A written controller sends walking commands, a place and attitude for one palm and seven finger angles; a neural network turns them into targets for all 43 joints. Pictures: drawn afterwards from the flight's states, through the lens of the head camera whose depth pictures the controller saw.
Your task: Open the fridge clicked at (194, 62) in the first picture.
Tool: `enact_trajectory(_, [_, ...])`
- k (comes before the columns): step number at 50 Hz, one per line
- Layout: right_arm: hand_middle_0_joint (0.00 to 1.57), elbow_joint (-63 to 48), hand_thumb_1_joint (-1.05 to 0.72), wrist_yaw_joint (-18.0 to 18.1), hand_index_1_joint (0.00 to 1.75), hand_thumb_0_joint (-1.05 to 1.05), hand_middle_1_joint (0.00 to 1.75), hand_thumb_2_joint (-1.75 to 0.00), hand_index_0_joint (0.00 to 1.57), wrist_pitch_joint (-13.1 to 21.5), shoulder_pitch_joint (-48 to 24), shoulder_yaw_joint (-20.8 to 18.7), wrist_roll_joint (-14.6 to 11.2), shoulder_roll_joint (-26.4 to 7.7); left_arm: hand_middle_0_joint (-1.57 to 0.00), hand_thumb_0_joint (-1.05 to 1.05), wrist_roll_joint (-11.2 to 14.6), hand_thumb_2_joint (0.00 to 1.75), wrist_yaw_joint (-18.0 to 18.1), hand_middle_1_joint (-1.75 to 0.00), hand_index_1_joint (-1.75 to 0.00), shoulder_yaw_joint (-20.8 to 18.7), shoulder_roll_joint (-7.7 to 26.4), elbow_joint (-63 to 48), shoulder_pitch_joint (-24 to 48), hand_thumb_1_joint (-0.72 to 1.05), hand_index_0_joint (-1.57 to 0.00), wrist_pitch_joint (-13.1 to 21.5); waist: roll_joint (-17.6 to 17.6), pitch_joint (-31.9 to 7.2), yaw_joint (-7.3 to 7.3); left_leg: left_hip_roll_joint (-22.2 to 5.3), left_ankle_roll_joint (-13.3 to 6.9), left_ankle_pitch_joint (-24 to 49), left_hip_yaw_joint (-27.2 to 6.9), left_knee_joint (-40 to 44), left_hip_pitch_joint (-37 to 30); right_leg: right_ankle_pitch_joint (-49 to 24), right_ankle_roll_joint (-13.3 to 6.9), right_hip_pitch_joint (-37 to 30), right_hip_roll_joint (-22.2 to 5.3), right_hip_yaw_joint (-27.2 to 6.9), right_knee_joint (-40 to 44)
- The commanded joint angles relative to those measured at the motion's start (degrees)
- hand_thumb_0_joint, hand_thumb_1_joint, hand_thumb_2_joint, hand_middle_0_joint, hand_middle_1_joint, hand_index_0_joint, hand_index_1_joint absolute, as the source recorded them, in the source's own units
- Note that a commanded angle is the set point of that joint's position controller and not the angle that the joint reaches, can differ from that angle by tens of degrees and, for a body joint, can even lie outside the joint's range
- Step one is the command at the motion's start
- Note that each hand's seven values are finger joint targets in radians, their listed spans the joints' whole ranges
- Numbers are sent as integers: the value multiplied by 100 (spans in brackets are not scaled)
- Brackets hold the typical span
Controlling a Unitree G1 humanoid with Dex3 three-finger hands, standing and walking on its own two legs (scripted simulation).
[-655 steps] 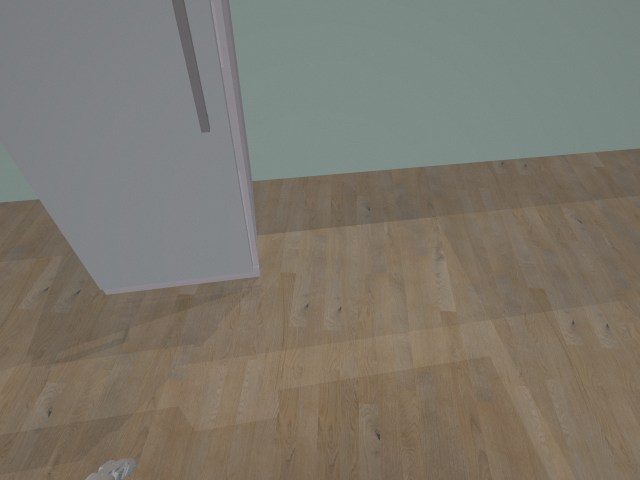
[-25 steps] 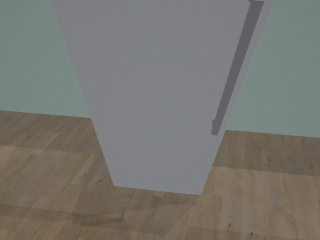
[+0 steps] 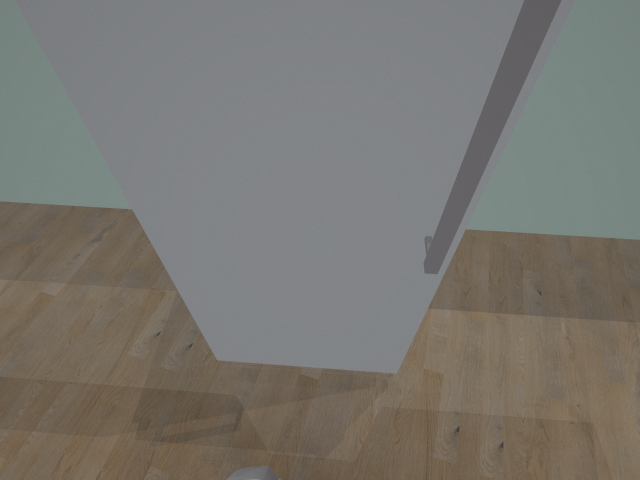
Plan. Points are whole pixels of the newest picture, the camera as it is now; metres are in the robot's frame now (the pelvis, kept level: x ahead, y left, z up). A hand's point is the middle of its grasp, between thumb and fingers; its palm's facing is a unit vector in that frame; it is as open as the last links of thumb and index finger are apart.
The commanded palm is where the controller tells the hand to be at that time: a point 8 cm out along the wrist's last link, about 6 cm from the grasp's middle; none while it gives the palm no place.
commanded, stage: come to a stop and stand still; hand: right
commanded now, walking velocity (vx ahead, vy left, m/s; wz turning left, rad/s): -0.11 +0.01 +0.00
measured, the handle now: (469, 154) +0.45 -0.14 +0.18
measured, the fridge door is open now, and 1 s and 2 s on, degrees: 0 0 0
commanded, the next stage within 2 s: look again from close up in 1.94 s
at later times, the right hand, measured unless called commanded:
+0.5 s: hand out of the picture +0.02 -0.20 -0.17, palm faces +0.03 +0.98 -0.20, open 7.3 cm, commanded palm none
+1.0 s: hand out of the picture -0.06 -0.18 -0.16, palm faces +0.00 +0.97 -0.24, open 7.4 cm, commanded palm none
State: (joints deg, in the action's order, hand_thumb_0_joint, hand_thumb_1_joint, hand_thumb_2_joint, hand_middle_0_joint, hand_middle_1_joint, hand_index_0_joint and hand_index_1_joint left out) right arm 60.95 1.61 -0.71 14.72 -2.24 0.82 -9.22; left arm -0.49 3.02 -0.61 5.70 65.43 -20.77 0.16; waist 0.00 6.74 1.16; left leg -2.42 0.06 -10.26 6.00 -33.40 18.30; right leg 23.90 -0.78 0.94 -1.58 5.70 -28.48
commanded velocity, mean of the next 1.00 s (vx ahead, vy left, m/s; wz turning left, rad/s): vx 0.00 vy -0.01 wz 0.00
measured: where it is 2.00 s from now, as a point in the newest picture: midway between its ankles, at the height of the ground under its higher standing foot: outside the picture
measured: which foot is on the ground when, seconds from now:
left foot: down 0.00-1.00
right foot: down 0.00-0.04, up 0.06-0.22, down 0.24-1.00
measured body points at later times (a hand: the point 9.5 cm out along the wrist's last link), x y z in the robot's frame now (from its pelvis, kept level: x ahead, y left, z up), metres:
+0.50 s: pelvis -0.02 -0.02 +0.01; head +0.00 -0.02 +0.46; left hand -0.01 +0.21 -0.15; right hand +0.02 -0.25 -0.15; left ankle +0.00 +0.12 -0.73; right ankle -0.05 -0.10 -0.73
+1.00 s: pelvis -0.05 +0.00 +0.01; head -0.05 +0.04 +0.45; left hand -0.04 +0.22 -0.17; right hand -0.06 -0.23 -0.14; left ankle +0.00 +0.12 -0.73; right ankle -0.05 -0.10 -0.73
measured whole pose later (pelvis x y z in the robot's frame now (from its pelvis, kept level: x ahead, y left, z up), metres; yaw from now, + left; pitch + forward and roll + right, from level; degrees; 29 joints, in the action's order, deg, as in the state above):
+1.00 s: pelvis -0.05 +0.00 +0.01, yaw +2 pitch -2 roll -2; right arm 62.9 1.1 0.6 19.5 1.0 0.8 -8.2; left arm -1.1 0.3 0.2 10.9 59.6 -17.5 0.6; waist -2.9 0.5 -0.2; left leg -2.0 -0.3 -12.0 0.5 -30.0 16.5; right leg 14.9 -1.3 9.7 0.4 6.7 -26.3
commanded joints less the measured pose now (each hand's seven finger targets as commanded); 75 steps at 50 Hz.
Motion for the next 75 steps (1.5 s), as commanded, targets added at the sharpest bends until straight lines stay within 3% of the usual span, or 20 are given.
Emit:
enact_trajectory(1, [20, -42, -90, 76, 30, 0, 30, -90, 20, 66, 933, -185, 50, -877, -20, 0, 85, 90, 34, -30, -30, -325, 649, -251, -500, 90, -20, -62, 1020, -937, -207, -1511, -858, 4324, -1375, 712, -1606, -723, 102, 1365, -70, -49, -1438])
enact_trajectory(2, [20, -74, -90, 81, 30, 0, 30, -90, 20, 86, 773, -178, 18, -935, -20, 0, 75, 90, 29, -30, -30, -324, 514, -234, -549, 90, -20, -124, 935, -812, -124, -1827, -1179, 4147, -1467, 1044, -1300, 874, 103, 1404, 44, -230, -1933])
enact_trajectory(3, [20, -170, -90, 107, 30, 0, 30, -90, 20, 85, 506, -195, 39, -876, -20, 0, 69, 90, 25, -30, -30, -315, 376, -252, -362, 90, -20, -184, 1133, -590, -149, -1799, -1317, 3399, -1591, 1240, -866, 1159, 79, 1433, -73, -411, -2376])
enact_trajectory(7, [20, -492, -90, 143, 30, 0, 30, -90, 20, -3, -296, -190, 95, -826, -20, 0, -7, 90, -77, -30, -30, -265, 296, -202, -467, 90, -20, -211, 826, -434, 51, -1477, -1123, 875, -1417, 1566, 83, 657, 57, 1261, -178, -380, -2004])
enact_trajectory(10, [20, -563, -90, 120, 30, 0, 30, -90, 20, -31, -448, -192, 50, -821, -20, 0, -23, 90, -123, -30, -30, -231, 292, -128, -877, 90, -20, -110, 454, -742, 192, -1122, -759, -473, -1208, 1228, 248, -439, 87, 571, -126, -190, -242])
enact_trajectory(11, [20, -613, -90, 92, 30, 0, 30, -90, 20, -67, -443, -167, 3, -691, -20, 0, -44, 90, -118, -30, -30, -242, 452, -166, -880, 90, -20, -53, -60, -589, 166, -746, -484, -917, -933, 776, 437, -556, 26, 637, -307, -593, 512])
enact_trajectory(12, [20, -703, -90, 59, 30, 0, 30, -90, 20, -111, -428, -124, -46, -433, -20, 0, -94, 90, -98, -30, -30, -284, 808, -346, -581, 90, -20, 9, -1125, -310, 61, -171, -122, -1095, -501, 151, 513, -192, -234, 1272, -1098, -1719, 1411])
enact_trajectory(13, [20, -700, -90, 50, 30, 0, 30, -90, 20, -136, -556, -112, -34, -334, -20, 0, -136, 90, -80, -30, -30, -275, 1020, -565, 49, 90, -20, 13, -1442, 142, -83, 80, 34, -1123, -306, -373, -8, 229, -500, 2415, -1554, -2072, 2039])
enact_trajectory(14, [20, -616, -90, 36, 30, 0, 30, -90, 20, -143, -523, -131, 45, -434, -20, 0, -124, 90, -89, -30, -30, -249, 1016, -682, 555, 90, -20, 55, -1318, 247, -245, -14, 32, -1001, -457, -727, -484, -96, -574, 2811, -1473, -1852, 2050])
enact_trajectory(18, [20, -330, -90, 5, 30, 0, 30, -90, 20, 10, -8, -21, 49, -302, -20, 0, -65, 90, -22, -30, -30, -209, 958, -598, 445, 90, -20, 166, -360, -357, -341, -116, 24, 234, -545, 400, -529, -3259, -345, 1093, -901, -919, 780])
enact_trajectory(21, [20, -213, -90, 76, 30, 0, 30, -90, 20, 157, 98, -12, -5, -533, -20, 0, -3, 90, -7, -30, -30, -256, 896, -493, 7, 90, -20, 185, -193, -772, -72, -479, -86, 2331, -791, 631, -877, -4064, -80, 455, -623, -627, 400])
enact_trajectory(30, [20, -11, -90, 57, 30, 0, 30, -90, 20, 128, 61, 72, 33, -673, -20, 0, 3, 90, -109, -30, -30, -204, 1029, -345, 376, 90, -20, 101, 33, -316, -93, -371, -64, 410, -915, 1261, -721, -1314, -57, 827, -633, -716, 1189])
enact_trajectory(31, [20, 146, -90, 268, 30, 0, 30, -90, 20, 167, 577, 172, 41, -584, -20, 0, 51, 90, -176, -30, -30, -131, 1164, -752, 710, 90, -20, 166, -107, -338, -248, -545, -69, 1262, -882, 824, -687, -2139, 4, 1109, -727, -397, 253])
enact_trajectory(32, [20, -59, -90, 213, 30, 0, 30, -90, 20, 216, 433, 157, -4, -793, -20, 0, -14, 90, -201, -30, -30, -80, 876, -857, 508, 90, -20, 134, -209, -618, -137, -566, -217, 179, -1147, 875, -704, -880, 32, 1219, -344, -527, 486])
enact_trajectory(33, [20, -96, -90, 150, 30, 0, 30, -90, 20, 210, 293, 176, 3, -765, -20, 0, -27, 90, -206, -30, -30, -69, 870, -823, 474, 90, -20, 144, -360, -244, -93, -463, -273, -653, -1158, 944, -304, -600, -22, 1308, -377, -622, 763])
enact_trajectory(35, [20, -160, -90, 77, 30, 0, 30, -90, 20, 181, 359, 188, 43, -715, -20, 0, -82, 90, -239, -30, -30, -64, 965, -904, 277, 90, -20, 154, -828, -248, -97, -213, -275, -819, -879, 750, -270, -48, -113, 1602, -503, -815, 1075])
enact_trajectory(38, [20, -125, -90, 32, 30, 0, 30, -90, 20, 170, 466, 227, 51, -617, -20, 0, -41, 90, -229, -30, -30, -81, 1090, -1017, 381, 90, -20, 128, -241, -57, -151, -132, -220, -773, -820, 738, -333, 465, -193, 1840, -555, -935, 1312])
enact_trajectory(41, [20, -115, -90, 19, 30, 0, 30, -90, 20, 209, 449, 248, 44, -592, -20, 0, -43, 90, -232, -30, -30, -56, 1092, -983, 228, 90, -20, 121, 298, 71, -101, -197, -235, -1066, -1048, 988, -99, 228, -207, 1694, -458, -863, 1215])
enact_trajectory(50, [20, -73, -90, 14, 30, 0, 30, -90, 20, 247, 486, 191, 12, -647, -20, 0, -52, 90, -223, -30, -30, 2, 921, -734, -46, 90, -20, 125, 299, -6, -62, -328, -284, -1500, -1335, 1338, 161, -208, -151, 1318, -327, -571, 953])
enact_trajectory(75, [20, 92, -90, 31, 30, 0, 30, -90, 20, 286, 143, 126, -19, -683, -20, 0, -39, 90, -122, -30, -30, 19, 751, -242, -128, 90, -20, 158, 100, -332, -87, -399, -349, 625, -1190, 1191, -625, -1299, 18, 948, -456, -370, 821])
